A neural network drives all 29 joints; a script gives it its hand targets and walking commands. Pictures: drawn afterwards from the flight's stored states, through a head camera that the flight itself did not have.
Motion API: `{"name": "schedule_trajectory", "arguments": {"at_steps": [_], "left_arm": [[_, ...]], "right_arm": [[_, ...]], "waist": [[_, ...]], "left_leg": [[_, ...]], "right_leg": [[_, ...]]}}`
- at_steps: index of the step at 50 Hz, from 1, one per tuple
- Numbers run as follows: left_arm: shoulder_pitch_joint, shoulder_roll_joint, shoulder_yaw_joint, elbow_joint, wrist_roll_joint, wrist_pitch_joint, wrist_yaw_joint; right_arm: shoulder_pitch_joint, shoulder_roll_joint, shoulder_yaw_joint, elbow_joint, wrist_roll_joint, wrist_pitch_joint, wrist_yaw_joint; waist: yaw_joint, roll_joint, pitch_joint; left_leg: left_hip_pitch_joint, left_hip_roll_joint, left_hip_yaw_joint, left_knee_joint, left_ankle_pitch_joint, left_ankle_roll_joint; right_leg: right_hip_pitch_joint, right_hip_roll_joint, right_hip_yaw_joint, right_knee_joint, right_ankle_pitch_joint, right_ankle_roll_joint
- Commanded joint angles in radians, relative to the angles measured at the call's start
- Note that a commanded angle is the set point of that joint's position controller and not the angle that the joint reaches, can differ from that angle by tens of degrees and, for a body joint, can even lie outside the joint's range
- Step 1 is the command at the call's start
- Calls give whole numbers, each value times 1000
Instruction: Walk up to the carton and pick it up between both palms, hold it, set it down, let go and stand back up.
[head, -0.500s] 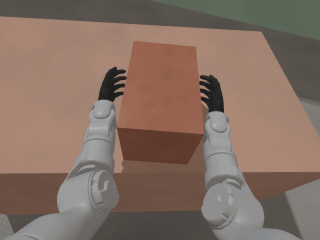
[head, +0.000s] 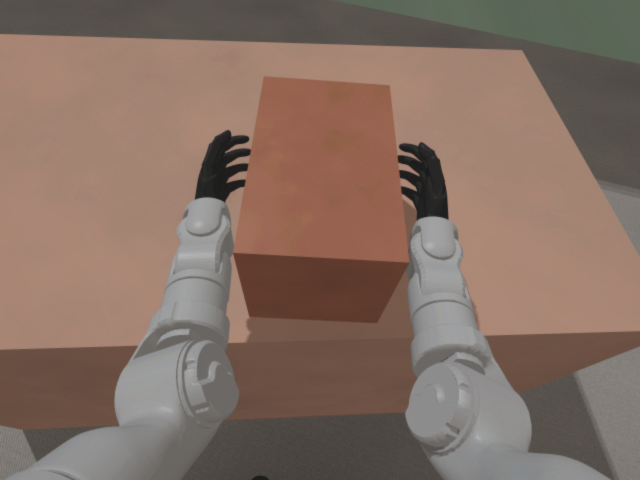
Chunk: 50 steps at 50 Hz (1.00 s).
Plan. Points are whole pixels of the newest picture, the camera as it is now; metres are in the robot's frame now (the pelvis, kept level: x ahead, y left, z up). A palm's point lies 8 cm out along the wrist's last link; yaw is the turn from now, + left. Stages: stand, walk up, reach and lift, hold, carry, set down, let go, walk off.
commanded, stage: reach and lift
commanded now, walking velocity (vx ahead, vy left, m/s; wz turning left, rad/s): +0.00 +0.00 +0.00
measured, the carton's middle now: (320, 199) +0.45 +0.05 +0.03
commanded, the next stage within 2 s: none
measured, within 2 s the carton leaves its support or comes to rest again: leaves its support in 0.96 s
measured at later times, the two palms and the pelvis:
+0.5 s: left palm (211, 197) +0.40 +0.18 +0.08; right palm (431, 212) +0.41 -0.09 +0.09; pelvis -0.01 +0.00 +0.00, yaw +1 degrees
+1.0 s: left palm (202, 221) +0.36 +0.18 +0.08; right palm (433, 235) +0.37 -0.09 +0.09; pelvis -0.03 -0.01 +0.00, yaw +2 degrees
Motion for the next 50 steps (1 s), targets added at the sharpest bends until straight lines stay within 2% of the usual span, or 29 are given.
{"name": "schedule_trajectory", "arguments": {"at_steps": [1, 7, 8, 11, 12, 14, 15, 16, 21, 22, 24, 27, 28, 30, 31, 33, 34, 35, 36, 37, 39, 40, 41, 43, 44, 45, 46, 49, 50], "left_arm": [[-491, -423, -243, -12, 12, -37, -79], [-500, -449, -269, -7, 19, -51, -80], [-482, -424, -243, 5, 24, -51, -86], [-539, -461, -268, -17, 8, -77, -77], [-551, -492, -295, -71, 11, -83, -69], [-552, -466, -279, -32, 10, -90, -64], [-550, -473, -284, -9, 7, -96, -66], [-565, -481, -299, -43, 9, -107, -61], [-571, -516, -349, -45, 6, -115, -42], [-534, -511, -331, 12, 11, -102, -45], [-591, -507, -347, -42, -2, -124, -48], [-605, -534, -386, -28, -15, -120, -27], [-579, -492, -366, 17, -7, -110, -33], [-604, -521, -396, -7, -26, -112, -35], [-621, -510, -375, -26, -14, -118, -32], [-668, -524, -416, -24, -35, -105, -27], [-690, -506, -401, -20, -42, -115, -25], [-648, -520, -409, 9, -35, -107, -24], [-655, -490, -395, -3, -31, -108, -23], [-722, -501, -410, -21, -40, -128, -18], [-642, -473, -387, 44, -48, -104, -27], [-651, -519, -422, 45, -68, -114, -34], [-699, -514, -417, -8, -67, -127, -31], [-729, -551, -485, 4, -93, -126, -31], [-730, -551, -488, -17, -90, -113, -25], [-706, -541, -464, 47, -86, -101, -31], [-723, -500, -441, 50, -92, -102, -36], [-795, -558, -519, -8, -133, -96, -37], [-783, -574, -541, -61, -142, -94, -28]], "right_arm": [[-447, 455, 289, 28, -34, -47, 104], [-450, 452, 283, 69, -42, -62, 93], [-433, 452, 305, 56, -33, -59, 93], [-496, 456, 307, 41, -38, -96, 88], [-506, 457, 305, 43, -40, -112, 86], [-516, 460, 313, 46, -50, -126, 83], [-565, 453, 348, 4, -39, -148, 81], [-540, 465, 357, 24, -46, -151, 77], [-546, 453, 359, 73, -43, -199, 64], [-538, 436, 367, 98, -41, -191, 62], [-568, 437, 370, 93, -30, -208, 57], [-586, 410, 383, 111, -20, -223, 59], [-586, 418, 393, 89, -11, -211, 54], [-571, 438, 385, 129, -1, -211, 44], [-618, 437, 399, 84, -4, -217, 47], [-612, 415, 374, 146, 3, -204, 48], [-637, 430, 413, 114, 21, -206, 50], [-603, 424, 408, 134, 23, -196, 50], [-638, 427, 432, 109, 36, -196, 50], [-670, 416, 404, 122, 22, -208, 53], [-610, 440, 459, 98, 35, -179, 49], [-623, 446, 451, 125, 35, -185, 46], [-659, 464, 490, 91, 42, -194, 45], [-653, 453, 462, 141, 49, -200, 40], [-607, 454, 485, 172, 71, -184, 44], [-623, 451, 488, 183, 89, -170, 43], [-672, 463, 506, 114, 87, -166, 42], [-754, 465, 518, 61, 134, -169, 27], [-747, 472, 554, 51, 158, -172, 32]], "waist": [[31, 61, -634], [-6, 71, -642], [16, 69, -620], [10, 75, -664], [2, 97, -682], [-4, 46, -689], [22, 37, -730], [15, 45, -742], [-20, 97, -757], [-7, 78, -710], [-4, 57, -780], [-9, 101, -780], [10, 73, -769], [-20, 96, -784], [8, 73, -818], [-21, 114, -773], [14, 90, -825], [-4, 101, -814], [23, 85, -828], [-1, 100, -872], [27, 41, -829], [-5, 49, -849], [21, 40, -866], [-37, 90, -890], [-27, 112, -849], [-9, 81, -804], [11, 50, -794], [-24, 79, -866], [-18, 93, -912]], "left_leg": [[138, -30, 154, 37, 514, -24], [143, -28, 142, 65, 581, -39], [128, -37, 165, 57, 569, -33], [93, -26, 143, 53, 567, -43], [154, -20, 146, 79, 652, -54], [129, -20, 143, 75, 601, -45], [123, -22, 144, 81, 606, -46], [89, -22, 147, 67, 577, -43], [161, -3, 116, 90, 663, -68], [144, -8, 132, 85, 621, -65], [133, -4, 139, 87, 608, -58], [150, 2, 101, 78, 577, -75], [127, -11, 118, 77, 529, -59], [89, -17, 117, 82, 512, -66], [103, -23, 117, 73, 500, -61], [115, -16, 102, 65, 454, -69], [93, -26, 118, 60, 430, -59], [99, -24, 100, 53, 415, -62], [88, -26, 109, 63, 428, -54], [104, -22, 101, 64, 431, -60], [62, -26, 111, 44, 408, -43], [59, -26, 101, 50, 409, -52], [37, -34, 106, 49, 417, -48], [40, -25, 93, 54, 386, -64], [112, -10, 80, 60, 446, -69], [106, -21, 91, 61, 411, -59], [82, -29, 88, 43, 341, -45], [51, -34, 70, 43, 342, -49], [105, -26, 78, 66, 401, -58]], "right_leg": [[295, 24, -126, 80, 393, 29], [299, 25, -128, 96, 467, 27], [333, 19, -117, 91, 501, 27], [324, 21, -125, 109, 487, 32], [297, 31, -136, 108, 488, 20], [313, 30, -132, 102, 499, 18], [331, 25, -123, 108, 558, 20], [347, 17, -124, 124, 607, 31], [274, 34, -137, 106, 537, 13], [282, 32, -130, 90, 528, 6], [290, 29, -131, 91, 529, 10], [242, 35, -133, 71, 422, -4], [271, 26, -113, 71, 456, 1], [304, 23, -110, 94, 490, 6], [316, 23, -103, 84, 462, 8], [259, 28, -121, 73, 358, 2], [279, 20, -105, 72, 364, 13], [284, 19, -107, 76, 364, 9], [310, 20, -98, 83, 399, 8], [268, 23, -108, 82, 377, 3], [354, 16, -83, 86, 424, 13], [347, 18, -97, 98, 438, 20], [397, 17, -87, 106, 451, 14], [343, 17, -101, 105, 398, 9], [306, 28, -113, 97, 377, 2], [302, 23, -100, 79, 362, 4], [330, 13, -83, 70, 344, 10], [350, 18, -89, 85, 364, 6], [337, 26, -98, 96, 397, 7]]}}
